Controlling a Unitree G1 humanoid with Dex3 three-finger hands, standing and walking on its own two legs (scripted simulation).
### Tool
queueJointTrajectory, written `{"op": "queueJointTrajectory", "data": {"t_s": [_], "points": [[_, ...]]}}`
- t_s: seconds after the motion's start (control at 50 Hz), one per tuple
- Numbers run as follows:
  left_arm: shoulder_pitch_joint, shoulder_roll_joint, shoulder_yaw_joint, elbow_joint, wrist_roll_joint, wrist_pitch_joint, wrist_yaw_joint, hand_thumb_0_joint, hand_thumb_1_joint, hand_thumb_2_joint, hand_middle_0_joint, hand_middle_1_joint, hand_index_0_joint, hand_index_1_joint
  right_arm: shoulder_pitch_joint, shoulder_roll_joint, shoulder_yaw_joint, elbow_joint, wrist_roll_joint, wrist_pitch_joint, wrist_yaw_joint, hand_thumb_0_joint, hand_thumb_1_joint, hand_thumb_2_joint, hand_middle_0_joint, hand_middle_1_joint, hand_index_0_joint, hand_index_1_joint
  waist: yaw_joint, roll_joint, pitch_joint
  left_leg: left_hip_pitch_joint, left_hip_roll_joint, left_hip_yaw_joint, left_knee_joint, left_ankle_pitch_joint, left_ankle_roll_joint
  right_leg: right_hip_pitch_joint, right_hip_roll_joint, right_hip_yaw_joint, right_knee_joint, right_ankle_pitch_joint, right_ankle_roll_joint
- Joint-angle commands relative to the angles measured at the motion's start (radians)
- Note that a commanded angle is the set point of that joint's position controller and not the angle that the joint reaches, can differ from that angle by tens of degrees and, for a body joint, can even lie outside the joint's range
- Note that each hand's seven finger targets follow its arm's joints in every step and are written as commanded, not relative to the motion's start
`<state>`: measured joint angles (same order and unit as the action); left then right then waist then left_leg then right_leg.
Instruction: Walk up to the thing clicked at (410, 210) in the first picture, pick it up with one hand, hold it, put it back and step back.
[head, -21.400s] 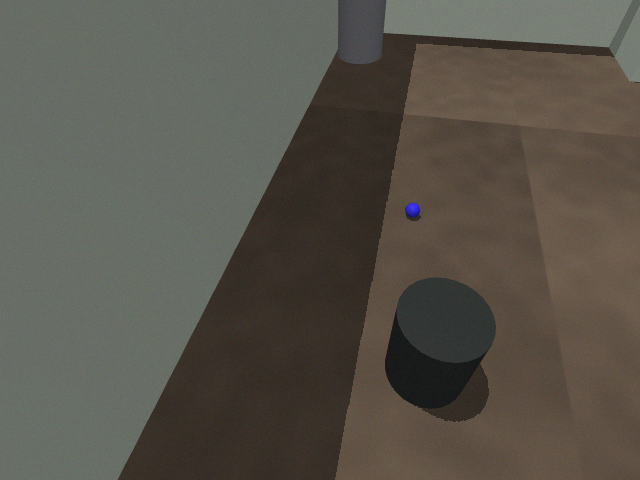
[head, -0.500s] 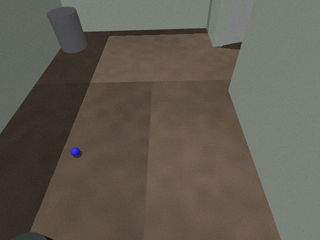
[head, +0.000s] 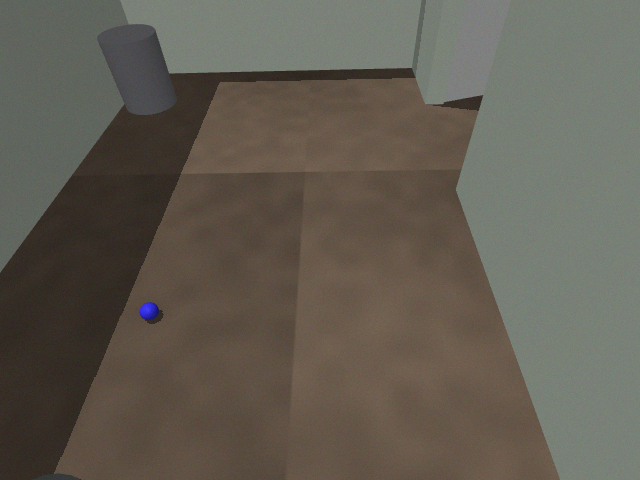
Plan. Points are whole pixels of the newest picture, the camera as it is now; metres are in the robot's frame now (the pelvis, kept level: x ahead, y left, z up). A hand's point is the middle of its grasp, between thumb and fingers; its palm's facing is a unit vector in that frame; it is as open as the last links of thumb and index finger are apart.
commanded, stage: walk up
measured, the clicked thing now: (149, 311) +0.83 +0.70 -0.75
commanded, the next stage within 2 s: none
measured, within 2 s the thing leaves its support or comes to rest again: neither
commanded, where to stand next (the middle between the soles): +1.06 -0.02 m, yaw -2 degrees
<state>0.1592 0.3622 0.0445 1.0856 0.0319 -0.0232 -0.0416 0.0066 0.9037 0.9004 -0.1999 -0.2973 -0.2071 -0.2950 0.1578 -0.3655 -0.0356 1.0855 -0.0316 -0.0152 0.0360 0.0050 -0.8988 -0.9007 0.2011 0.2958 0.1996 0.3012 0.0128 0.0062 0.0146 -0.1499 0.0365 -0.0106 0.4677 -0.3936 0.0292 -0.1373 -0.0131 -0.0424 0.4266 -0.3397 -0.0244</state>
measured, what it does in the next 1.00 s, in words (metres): walks ahead: left foot, then right foot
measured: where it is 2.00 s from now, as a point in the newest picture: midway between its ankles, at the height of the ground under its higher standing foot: (341, 317)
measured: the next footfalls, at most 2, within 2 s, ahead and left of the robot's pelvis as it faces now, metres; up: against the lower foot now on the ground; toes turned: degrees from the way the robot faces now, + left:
left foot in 0.18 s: +0.12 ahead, +0.17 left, +0.00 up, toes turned +4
right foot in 0.60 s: +0.37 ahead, -0.12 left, +0.00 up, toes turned -6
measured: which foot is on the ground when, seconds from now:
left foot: down 0.00-0.00, up 0.02-0.16, down 0.18-0.62, up 0.64-1.00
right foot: down 0.00-0.18, up 0.20-0.58, down 0.60-1.00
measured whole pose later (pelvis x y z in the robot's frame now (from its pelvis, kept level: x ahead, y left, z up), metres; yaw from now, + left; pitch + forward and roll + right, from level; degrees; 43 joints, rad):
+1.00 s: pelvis +0.40 +0.02 -0.02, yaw -2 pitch -2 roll -2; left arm 0.33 0.43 0.06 0.88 0.02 -0.06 -0.07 0.01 0.90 0.90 -0.20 -0.30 -0.21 -0.30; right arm 0.28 -0.43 -0.09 0.89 -0.03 -0.06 0.09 0.01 -0.90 -0.90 0.20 0.30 0.20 0.30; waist 0.04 0.01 0.05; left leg -0.43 0.11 0.05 0.59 -0.17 0.01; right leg -0.10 -0.02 -0.08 0.54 -0.40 0.00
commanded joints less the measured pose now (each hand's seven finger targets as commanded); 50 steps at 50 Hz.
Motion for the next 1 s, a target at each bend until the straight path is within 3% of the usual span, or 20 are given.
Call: {"op": "queueJointTrajectory", "data": {"t_s": [0.0, 0.1, 0.14, 0.16, 0.18, 0.2, 0.24, 0.3, 0.38, 0.48, 0.52, 0.56, 0.58, 0.6, 0.62, 0.66, 0.72, 0.8, 0.9, 0.98], "points": [[0.108, 0.358, 0.108, -0.091, 0.014, -0.048, 0.0, 0.0, 0.9, 0.9, -0.2, -0.3, -0.2, -0.3, -0.193, -0.211, -0.063, -0.169, -0.015, -0.043, 0.008, 0.0, -0.9, -0.9, 0.2, 0.3, 0.2, 0.3, 0.118, -0.15, 0.142, -0.579, 0.043, 0.004, 0.304, -0.088, 0.004, 0.212, -0.397, 0.505, -0.307, -0.324, -0.256], [-0.068, 0.337, 0.096, -0.195, 0.009, -0.043, -0.013, 0.0, 0.9, 0.9, -0.2, -0.3, -0.2, -0.3, 0.007, -0.241, -0.097, -0.146, -0.005, -0.061, 0.034, 0.0, -0.9, -0.9, 0.2, 0.3, 0.2, 0.3, -0.024, -0.18, 0.075, -0.179, 0.074, 0.001, 0.139, -0.014, -0.006, -0.064, -0.255, 0.24, -0.224, -0.232, -0.168], [-0.13, 0.278, 0.077, -0.227, 0.004, -0.031, -0.021, 0.0, 0.9, 0.9, -0.2, -0.3, -0.2, -0.3, 0.239, -0.261, -0.133, -0.079, -0.011, -0.065, 0.019, 0.0, -0.9, -0.9, 0.2, 0.3, 0.2, 0.3, -0.154, -0.017, 0.003, 0.224, 0.003, 0.073, -0.014, 0.163, -0.027, -0.333, -0.123, 0.053, 0.074, -0.213, -0.096], [-0.056, 0.195, 0.054, -0.23, 0.002, -0.026, -0.023, 0.0, 0.9, 0.9, -0.2, -0.3, -0.2, -0.3, 0.353, -0.345, -0.165, -0.051, -0.023, -0.067, 0.005, 0.0, -0.9, -0.9, 0.2, 0.3, 0.2, 0.3, -0.194, 0.303, -0.049, 0.418, 0.099, -0.13, -0.148, -0.092, 0.011, -0.54, 0.015, -0.059, 0.444, -0.252, -0.061], [-0.036, 0.17, 0.048, -0.238, -0.007, -0.025, -0.015, 0.0, 0.9, 0.9, -0.2, -0.3, -0.2, -0.3, 0.336, -0.423, -0.169, -0.091, -0.034, -0.078, -0.002, 0.0, -0.9, -0.9, 0.2, 0.3, 0.2, 0.3, -0.175, 0.343, -0.026, 0.307, 0.345, -0.633, -0.351, -0.459, 0.1, -0.654, 0.116, 0.085, 0.679, -0.269, -0.027], [-0.037, 0.263, 0.06, -0.231, -0.002, -0.026, -0.008, 0.0, 0.9, 0.9, -0.2, -0.3, -0.2, -0.3, 0.196, -0.418, -0.162, -0.146, 0.002, -0.076, -0.003, 0.0, -0.9, -0.9, 0.2, 0.3, 0.2, 0.3, -0.11, 0.153, 0.052, 0.137, 0.397, -0.67, -0.392, -0.512, 0.169, -0.594, 0.02, 0.215, 0.71, -0.179, -0.039], [0.048, 0.284, 0.061, -0.177, -0.031, -0.031, -0.015, 0.0, 0.9, 0.9, -0.2, -0.3, -0.2, -0.3, 0.072, -0.332, -0.122, -0.196, 0.011, -0.082, -0.003, 0.0, -0.9, -0.9, 0.2, 0.3, 0.2, 0.3, -0.021, 0.077, 0.094, 0.099, 0.309, -0.4, -0.311, -0.306, 0.164, -0.554, -0.04, 0.197, 0.67, -0.04, -0.022], [0.087, 0.291, 0.065, -0.151, -0.02, -0.03, -0.032, 0.0, 0.9, 0.9, -0.2, -0.3, -0.2, -0.3, 0.076, -0.295, -0.106, -0.212, 0.016, -0.092, -0.002, 0.0, -0.9, -0.9, 0.2, 0.3, 0.2, 0.3, -0.02, 0.118, 0.121, 0.013, 0.254, -0.198, -0.34, -0.123, 0.154, -0.462, -0.074, 0.149, 0.539, 0.052, 0.024], [0.014, 0.272, 0.061, -0.2, -0.015, -0.027, -0.054, 0.0, 0.9, 0.9, -0.2, -0.3, -0.2, -0.3, 0.096, -0.316, -0.111, -0.232, 0.017, -0.098, 0.003, 0.0, -0.9, -0.9, 0.2, 0.3, 0.2, 0.3, -0.031, 0.128, 0.139, 0.024, 0.252, -0.095, -0.352, -0.042, 0.18, -0.421, -0.104, 0.085, 0.337, 0.11, 0.042], [-0.067, 0.233, 0.058, -0.235, -0.017, -0.035, -0.059, 0.0, 0.9, 0.9, -0.2, -0.3, -0.2, -0.3, 0.14, -0.318, -0.109, -0.246, 0.021, -0.087, 0.002, 0.0, -0.9, -0.9, 0.2, 0.3, 0.2, 0.3, -0.046, 0.128, 0.092, 0.047, 0.212, -0.004, -0.242, 0.234, 0.141, -0.278, -0.07, -0.002, 0.164, 0.221, 0.003], [-0.035, 0.233, 0.064, -0.224, -0.019, -0.039, -0.052, 0.0, 0.9, 0.9, -0.2, -0.3, -0.2, -0.3, 0.144, -0.313, -0.109, -0.258, 0.02, -0.078, -0.005, 0.0, -0.9, -0.9, 0.2, 0.3, 0.2, 0.3, -0.024, 0.096, 0.045, 0.051, 0.205, 0.019, -0.128, 0.35, 0.129, -0.174, -0.043, -0.025, 0.151, 0.193, -0.012], [0.15, 0.275, 0.092, -0.181, -0.02, -0.049, -0.035, 0.0, 0.9, 0.9, -0.2, -0.3, -0.2, -0.3, 0.149, -0.28, -0.091, -0.274, 0.015, -0.071, -0.008, 0.0, -0.9, -0.9, 0.2, 0.3, 0.2, 0.3, 0.079, -0.033, -0.071, -0.025, 0.128, 0.091, 0.236, 0.5, 0.09, 0.124, -0.002, -0.049, 0.084, 0.155, -0.038], [0.279, 0.348, 0.122, -0.157, -0.013, -0.056, -0.018, 0.0, 0.9, 0.9, -0.2, -0.3, -0.2, -0.3, 0.201, -0.216, -0.07, -0.285, 0.019, -0.071, -0.008, 0.0, -0.9, -0.9, 0.2, 0.3, 0.2, 0.3, 0.129, -0.228, -0.14, -0.207, 0.05, 0.13, 0.517, 0.322, 0.051, 0.303, -0.103, 0.122, 0.032, -0.031, -0.065], [0.31, 0.451, 0.138, -0.179, -0.025, -0.06, -0.01, 0.0, 0.9, 0.9, -0.2, -0.3, -0.2, -0.3, 0.227, -0.199, -0.062, -0.308, 0.039, -0.068, -0.008, 0.0, -0.9, -0.9, 0.2, 0.3, 0.2, 0.3, 0.116, -0.37, -0.165, -0.449, -0.086, 0.087, 0.732, -0.109, 0.015, 0.379, -0.404, 0.693, -0.188, -0.175, -0.178], [0.228, 0.443, 0.13, -0.209, -0.04, -0.06, -0.009, 0.0, 0.9, 0.9, -0.2, -0.3, -0.2, -0.3, 0.169, -0.288, -0.083, -0.284, 0.03, -0.058, -0.018, 0.0, -0.9, -0.9, 0.2, 0.3, 0.2, 0.3, 0.107, -0.196, -0.092, -0.458, -0.014, -0.043, 0.82, -0.125, 0.013, 0.249, -0.431, 0.737, -0.198, -0.228, -0.252], [0.129, 0.363, 0.109, -0.232, -0.045, -0.06, 0.0, 0.0, 0.9, 0.9, -0.2, -0.3, -0.2, -0.3, 0.149, -0.279, -0.082, -0.256, 0.045, -0.061, -0.01, 0.0, -0.9, -0.9, 0.2, 0.3, 0.2, 0.3, 0.061, -0.109, 0.014, -0.451, 0.042, -0.069, 0.791, 0.008, 0.025, 0.082, -0.343, 0.476, -0.189, -0.142, -0.237], [0.072, 0.299, 0.088, -0.258, -0.036, -0.072, 0.001, 0.0, 0.9, 0.9, -0.2, -0.3, -0.2, -0.3, 0.232, -0.252, -0.083, -0.218, 0.024, -0.05, 0.013, 0.0, -0.9, -0.9, 0.2, 0.3, 0.2, 0.3, -0.002, -0.143, 0.076, -0.358, 0.075, -0.036, 0.613, 0.112, 0.002, -0.099, -0.231, 0.256, -0.224, -0.109, -0.181], [0.087, 0.317, 0.095, -0.293, -0.025, -0.084, -0.004, 0.0, 0.9, 0.9, -0.2, -0.3, -0.2, -0.3, 0.156, -0.233, -0.089, -0.252, 0.007, -0.05, 0.037, 0.0, -0.9, -0.9, 0.2, 0.3, 0.2, 0.3, 0.014, -0.15, 0.073, -0.364, 0.094, 0.016, 0.344, 0.112, -0.044, -0.103, -0.241, 0.178, -0.225, -0.079, -0.215], [0.083, 0.334, 0.093, -0.313, -0.019, -0.083, -0.013, 0.0, 0.9, 0.9, -0.2, -0.3, -0.2, -0.3, 0.067, -0.223, -0.098, -0.286, 0.005, -0.068, 0.049, 0.0, -0.9, -0.9, 0.2, 0.3, 0.2, 0.3, 0.022, -0.127, 0.061, -0.217, 0.079, 0.056, 0.151, 0.257, -0.03, -0.162, -0.236, 0.133, -0.182, -0.101, -0.181], [0.081, 0.272, 0.063, -0.32, -0.013, -0.074, -0.008, 0.0, 0.9, 0.9, -0.2, -0.3, -0.2, -0.3, 0.321, -0.3, -0.13, -0.212, -0.001, -0.087, 0.023, 0.0, -0.9, -0.9, 0.2, 0.3, 0.2, 0.3, -0.126, 0.107, -0.067, 0.197, 0.021, 0.07, 0.076, 0.133, 0.021, -0.282, -0.141, 0.031, 0.286, 0.161, -0.109]]}}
